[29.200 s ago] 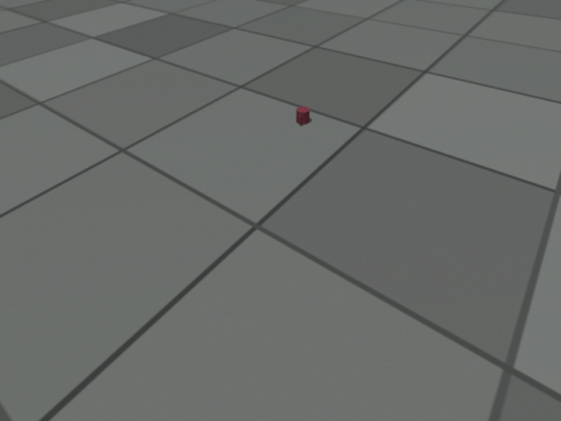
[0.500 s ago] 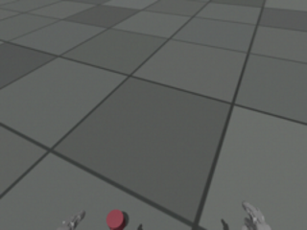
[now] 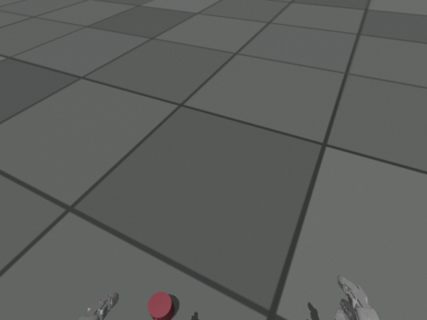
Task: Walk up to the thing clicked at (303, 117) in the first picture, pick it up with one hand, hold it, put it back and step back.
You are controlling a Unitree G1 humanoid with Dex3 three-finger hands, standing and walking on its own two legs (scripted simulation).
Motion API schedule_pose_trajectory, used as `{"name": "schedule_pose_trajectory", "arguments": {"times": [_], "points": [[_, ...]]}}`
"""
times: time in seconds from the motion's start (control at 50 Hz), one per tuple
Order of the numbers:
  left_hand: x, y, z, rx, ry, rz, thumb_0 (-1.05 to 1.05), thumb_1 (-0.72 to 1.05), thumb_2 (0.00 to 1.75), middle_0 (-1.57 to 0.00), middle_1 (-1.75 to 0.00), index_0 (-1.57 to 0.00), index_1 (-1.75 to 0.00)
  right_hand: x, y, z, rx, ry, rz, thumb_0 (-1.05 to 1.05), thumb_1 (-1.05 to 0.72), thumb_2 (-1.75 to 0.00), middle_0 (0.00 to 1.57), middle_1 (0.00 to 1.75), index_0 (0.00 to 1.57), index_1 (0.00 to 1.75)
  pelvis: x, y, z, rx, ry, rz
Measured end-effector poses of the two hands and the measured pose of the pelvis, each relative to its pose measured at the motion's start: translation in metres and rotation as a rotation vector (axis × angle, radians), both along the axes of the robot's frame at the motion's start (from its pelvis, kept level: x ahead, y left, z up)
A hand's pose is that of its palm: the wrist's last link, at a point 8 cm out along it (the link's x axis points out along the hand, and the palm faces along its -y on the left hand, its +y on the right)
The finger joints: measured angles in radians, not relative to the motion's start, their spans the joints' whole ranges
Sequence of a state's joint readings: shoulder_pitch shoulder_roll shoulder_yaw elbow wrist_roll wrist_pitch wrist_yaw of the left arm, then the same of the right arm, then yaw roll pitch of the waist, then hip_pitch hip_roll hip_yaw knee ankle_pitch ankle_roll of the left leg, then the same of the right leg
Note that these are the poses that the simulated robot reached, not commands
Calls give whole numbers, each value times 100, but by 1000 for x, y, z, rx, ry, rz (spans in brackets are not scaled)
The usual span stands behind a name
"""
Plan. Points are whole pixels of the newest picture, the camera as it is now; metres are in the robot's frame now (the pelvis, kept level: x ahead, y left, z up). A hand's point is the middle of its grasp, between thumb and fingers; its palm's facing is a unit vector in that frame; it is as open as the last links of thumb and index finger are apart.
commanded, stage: home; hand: left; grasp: from above
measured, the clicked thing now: (160, 312) +0.37 +0.24 -0.67
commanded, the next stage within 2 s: stand in 0.86 s
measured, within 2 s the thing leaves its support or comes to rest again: neither
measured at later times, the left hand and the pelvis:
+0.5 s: hand out of the picture +0.17 +0.18 -0.04, palm faces +0.04 -0.98 -0.21, open 7.4 cm; pelvis +0.01 +0.00 +0.00, yaw +0 degrees
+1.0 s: hand out of the picture +0.17 +0.18 -0.05, palm faces +0.02 -0.97 -0.26, open 7.4 cm; pelvis +0.00 +0.00 +0.00, yaw +0 degrees
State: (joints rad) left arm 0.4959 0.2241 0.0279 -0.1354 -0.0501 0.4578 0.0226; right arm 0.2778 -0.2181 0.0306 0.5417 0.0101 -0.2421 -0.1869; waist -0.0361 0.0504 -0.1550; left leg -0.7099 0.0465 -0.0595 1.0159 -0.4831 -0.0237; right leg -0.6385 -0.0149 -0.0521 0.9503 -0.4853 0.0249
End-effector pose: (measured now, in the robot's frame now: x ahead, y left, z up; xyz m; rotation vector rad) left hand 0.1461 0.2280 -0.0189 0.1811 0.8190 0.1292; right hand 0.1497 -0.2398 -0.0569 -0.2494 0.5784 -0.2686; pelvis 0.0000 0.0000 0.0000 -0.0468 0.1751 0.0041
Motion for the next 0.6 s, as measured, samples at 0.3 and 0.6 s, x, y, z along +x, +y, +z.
{"name": "schedule_pose_trajectory", "arguments": {"times": [0.3, 0.6], "points": [[6, 1, 0, 4, -5, -3, 1, 90, 90, -20, -30, -20, -30, 2, 0, -2, 0, 15, -7, 1, -90, -90, 21, 30, 20, 30, 5, 1, 0, -1, 5, 0], [7, 0, 1, 4, -4, -6, 1, 90, 90, -20, -30, -20, -30, 2, -3, -2, 0, 17, -10, 1, -90, -90, 21, 30, 20, 30, 5, 0, -1, 0, 5, -1]]}}
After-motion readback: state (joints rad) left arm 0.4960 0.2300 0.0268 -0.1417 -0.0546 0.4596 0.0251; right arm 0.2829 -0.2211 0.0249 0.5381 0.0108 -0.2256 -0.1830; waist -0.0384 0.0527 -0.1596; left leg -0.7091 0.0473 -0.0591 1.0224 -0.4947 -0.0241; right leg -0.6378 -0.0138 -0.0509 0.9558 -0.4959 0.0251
